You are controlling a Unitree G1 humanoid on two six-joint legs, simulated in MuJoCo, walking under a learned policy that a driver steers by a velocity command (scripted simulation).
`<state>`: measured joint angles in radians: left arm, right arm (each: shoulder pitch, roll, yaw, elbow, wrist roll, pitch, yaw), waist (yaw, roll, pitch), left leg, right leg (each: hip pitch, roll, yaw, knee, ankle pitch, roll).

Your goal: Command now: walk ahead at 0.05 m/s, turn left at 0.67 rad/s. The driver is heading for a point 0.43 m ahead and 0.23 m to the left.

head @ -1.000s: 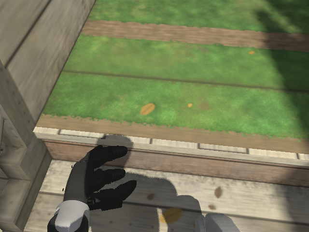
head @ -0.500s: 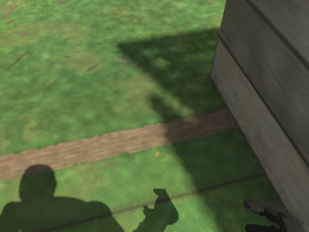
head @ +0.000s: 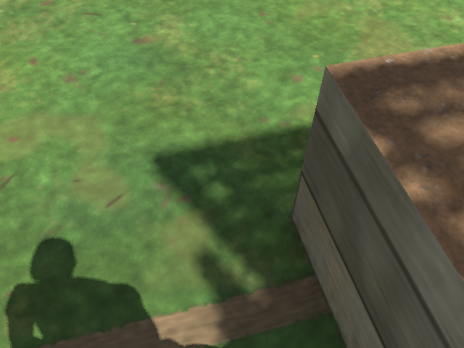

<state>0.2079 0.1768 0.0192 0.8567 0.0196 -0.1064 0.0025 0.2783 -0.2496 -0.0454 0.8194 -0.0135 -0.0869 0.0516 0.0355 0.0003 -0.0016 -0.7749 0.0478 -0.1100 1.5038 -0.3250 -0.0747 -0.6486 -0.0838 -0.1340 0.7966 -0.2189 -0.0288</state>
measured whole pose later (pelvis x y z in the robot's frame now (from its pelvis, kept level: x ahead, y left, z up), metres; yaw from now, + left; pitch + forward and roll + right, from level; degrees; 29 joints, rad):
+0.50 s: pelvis +0.18 +0.06 +0.05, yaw +24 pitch +5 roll -1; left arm -0.02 0.25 0.02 0.60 0.00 -0.07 -0.03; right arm 0.50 -0.26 -0.10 0.72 0.00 -0.06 0.03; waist -0.14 -0.01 -0.07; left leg -0.11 -0.10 -0.30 0.40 -0.34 0.09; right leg -0.54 0.02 0.05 0.68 -0.29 0.03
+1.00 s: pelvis +0.42 +0.21 +0.02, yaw +41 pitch +3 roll -3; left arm 0.35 0.31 0.03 0.81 -0.01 -0.10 0.02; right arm 0.00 -0.27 -0.01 0.55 -0.02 -0.04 0.04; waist 0.08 0.03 0.05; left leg -0.59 -0.04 -0.03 0.63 -0.10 0.07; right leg -0.19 -0.01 -0.04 1.00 -0.58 0.04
